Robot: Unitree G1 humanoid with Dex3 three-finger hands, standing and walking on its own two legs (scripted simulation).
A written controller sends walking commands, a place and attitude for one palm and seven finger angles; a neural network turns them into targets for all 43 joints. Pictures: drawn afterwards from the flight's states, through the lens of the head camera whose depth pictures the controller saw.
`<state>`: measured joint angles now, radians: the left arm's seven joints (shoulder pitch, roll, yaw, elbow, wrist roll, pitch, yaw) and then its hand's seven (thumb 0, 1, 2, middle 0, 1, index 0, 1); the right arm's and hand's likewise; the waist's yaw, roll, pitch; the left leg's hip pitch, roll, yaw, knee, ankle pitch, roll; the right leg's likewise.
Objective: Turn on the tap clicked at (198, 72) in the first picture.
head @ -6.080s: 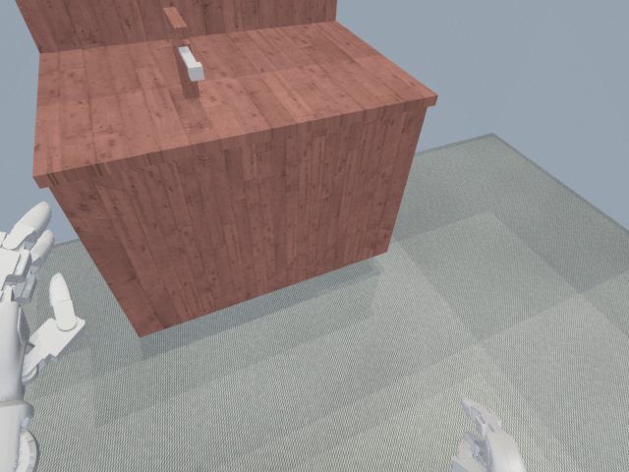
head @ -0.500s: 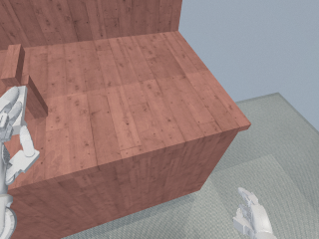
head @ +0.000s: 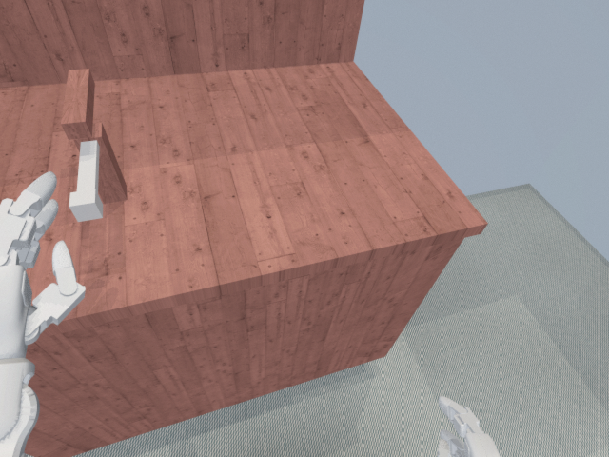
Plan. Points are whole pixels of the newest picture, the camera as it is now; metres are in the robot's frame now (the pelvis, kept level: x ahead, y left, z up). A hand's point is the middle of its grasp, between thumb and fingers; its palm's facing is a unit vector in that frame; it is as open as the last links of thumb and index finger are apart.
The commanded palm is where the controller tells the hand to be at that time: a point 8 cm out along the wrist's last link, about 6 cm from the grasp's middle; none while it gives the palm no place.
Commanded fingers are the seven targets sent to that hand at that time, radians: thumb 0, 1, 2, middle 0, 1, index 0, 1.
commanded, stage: come to a stop and stand still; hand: left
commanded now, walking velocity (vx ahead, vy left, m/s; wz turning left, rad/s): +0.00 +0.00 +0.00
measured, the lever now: (86, 205) +0.35 +0.32 +0.12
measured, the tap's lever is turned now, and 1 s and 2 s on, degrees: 0 0 0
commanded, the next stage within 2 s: look again from close up in 0.06 s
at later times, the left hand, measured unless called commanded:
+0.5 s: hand (78, 242) +0.26 +0.27 +0.17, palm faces +0.43 -0.84 -0.32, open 7.4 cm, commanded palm +0.20 +0.30 +0.18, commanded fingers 0.00 0.90 0.90 -0.20 -0.30 -0.20 -0.30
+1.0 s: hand (134, 260) +0.25 +0.21 +0.17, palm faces +0.37 -0.82 -0.43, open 7.4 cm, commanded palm +0.19 +0.25 +0.18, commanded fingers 0.00 0.90 0.90 -0.20 -0.30 -0.20 -0.30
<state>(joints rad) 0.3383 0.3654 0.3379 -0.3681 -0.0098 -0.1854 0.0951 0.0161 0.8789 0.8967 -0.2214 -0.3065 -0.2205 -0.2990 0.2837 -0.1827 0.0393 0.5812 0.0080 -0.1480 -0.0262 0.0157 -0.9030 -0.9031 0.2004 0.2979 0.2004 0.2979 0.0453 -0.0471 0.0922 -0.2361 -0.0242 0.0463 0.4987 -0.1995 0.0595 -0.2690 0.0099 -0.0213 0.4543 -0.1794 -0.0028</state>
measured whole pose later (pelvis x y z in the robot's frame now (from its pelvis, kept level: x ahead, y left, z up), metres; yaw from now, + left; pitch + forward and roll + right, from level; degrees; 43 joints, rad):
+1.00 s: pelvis +0.04 -0.04 +0.00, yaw +2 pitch +0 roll -1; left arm 0.47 0.39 0.38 -0.58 -0.07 -0.21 0.10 0.01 0.88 0.90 -0.22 -0.31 -0.22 -0.30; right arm 0.15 -0.18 0.00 0.52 0.01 -0.10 -0.02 0.01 -0.90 -0.90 0.20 0.30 0.20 0.30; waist 0.03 0.01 0.11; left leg -0.29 0.02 -0.02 0.57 -0.28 -0.01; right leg -0.28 0.07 -0.07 0.45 -0.18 -0.06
